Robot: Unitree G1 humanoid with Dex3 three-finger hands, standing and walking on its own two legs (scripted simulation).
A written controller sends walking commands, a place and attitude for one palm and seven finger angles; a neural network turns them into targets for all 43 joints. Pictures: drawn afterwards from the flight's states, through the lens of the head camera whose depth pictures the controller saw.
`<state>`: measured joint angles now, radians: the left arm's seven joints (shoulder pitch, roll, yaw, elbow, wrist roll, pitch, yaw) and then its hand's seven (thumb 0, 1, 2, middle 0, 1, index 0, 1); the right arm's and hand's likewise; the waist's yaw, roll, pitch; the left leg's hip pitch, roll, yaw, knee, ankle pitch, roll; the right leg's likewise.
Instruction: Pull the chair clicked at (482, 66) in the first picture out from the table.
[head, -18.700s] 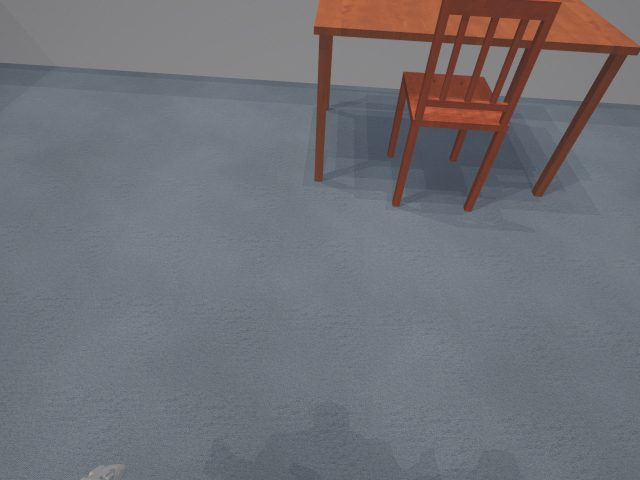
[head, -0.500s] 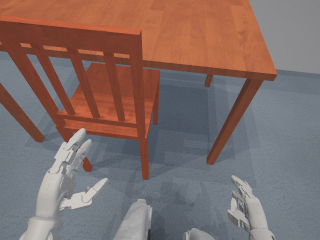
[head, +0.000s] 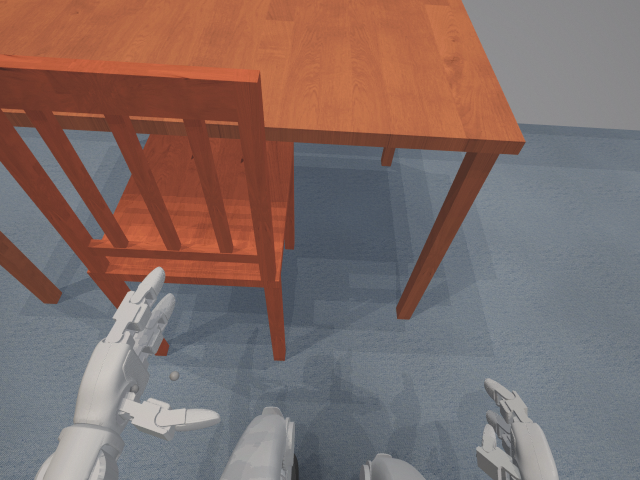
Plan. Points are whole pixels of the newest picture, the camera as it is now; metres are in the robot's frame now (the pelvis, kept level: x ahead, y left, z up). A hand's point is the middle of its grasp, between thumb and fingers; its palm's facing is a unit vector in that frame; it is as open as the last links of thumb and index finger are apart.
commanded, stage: raise the hand toward the chair's back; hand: left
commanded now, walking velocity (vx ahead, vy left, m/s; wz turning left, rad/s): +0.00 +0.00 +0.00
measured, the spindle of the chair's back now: (149, 191) +0.50 +0.30 +0.03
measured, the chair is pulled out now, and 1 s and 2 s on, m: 0.00 0.00 0.00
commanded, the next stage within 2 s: aim the fingers beside a spindle in 0.98 s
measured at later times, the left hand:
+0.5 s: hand (138, 342) +0.25 +0.22 +0.07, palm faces +0.05 -1.00 -0.06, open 16.9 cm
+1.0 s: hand (150, 338) +0.26 +0.21 +0.06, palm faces +0.02 -1.00 -0.04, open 17.0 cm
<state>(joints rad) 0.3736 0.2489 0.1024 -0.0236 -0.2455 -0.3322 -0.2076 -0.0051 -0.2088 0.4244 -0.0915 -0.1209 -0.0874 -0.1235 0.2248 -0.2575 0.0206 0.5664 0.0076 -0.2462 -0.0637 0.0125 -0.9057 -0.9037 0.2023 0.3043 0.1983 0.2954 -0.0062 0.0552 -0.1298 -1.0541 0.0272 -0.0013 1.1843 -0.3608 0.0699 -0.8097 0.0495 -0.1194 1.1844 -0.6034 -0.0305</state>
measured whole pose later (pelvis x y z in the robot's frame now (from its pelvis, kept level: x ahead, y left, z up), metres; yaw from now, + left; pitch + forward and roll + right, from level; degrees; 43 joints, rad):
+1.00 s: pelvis +0.02 +0.00 +0.02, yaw +0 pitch +13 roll -5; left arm 0.29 0.28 0.19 0.06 -0.28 -0.33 -0.25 -0.02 -0.50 0.30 -0.06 -0.08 -0.06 -0.08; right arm 0.23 -0.24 0.06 0.56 0.01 -0.23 -0.06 0.01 -0.90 -0.90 0.20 0.30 0.20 0.30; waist -0.01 0.06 -0.13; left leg -0.98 0.02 0.00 1.12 -0.36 0.07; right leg -0.73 0.05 -0.11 1.09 -0.59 -0.03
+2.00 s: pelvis +0.02 -0.01 -0.01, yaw -1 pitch +18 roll -5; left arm 0.04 0.26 0.18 0.27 -0.24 -0.36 -0.20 -0.02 -0.50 0.30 -0.06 -0.08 -0.06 -0.08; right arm 0.23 -0.26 0.04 0.58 0.00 -0.18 -0.04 0.01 -0.91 -0.90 0.20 0.30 0.20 0.30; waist -0.02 0.06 -0.16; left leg -1.13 0.04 0.00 1.23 -0.41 0.06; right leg -0.89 0.06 -0.11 1.22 -0.64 -0.04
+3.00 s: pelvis +0.02 -0.01 -0.02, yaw -2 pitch +20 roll -4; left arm -0.09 0.24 0.17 0.38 -0.20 -0.44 -0.15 -0.02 -0.50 0.30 -0.06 -0.08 -0.06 -0.08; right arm 0.20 -0.26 0.03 0.60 -0.01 -0.11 -0.02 0.01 -0.91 -0.90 0.20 0.30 0.20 0.30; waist -0.02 0.05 -0.18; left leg -1.22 0.05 0.00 1.29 -0.42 0.05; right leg -0.98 0.07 -0.11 1.30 -0.67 -0.05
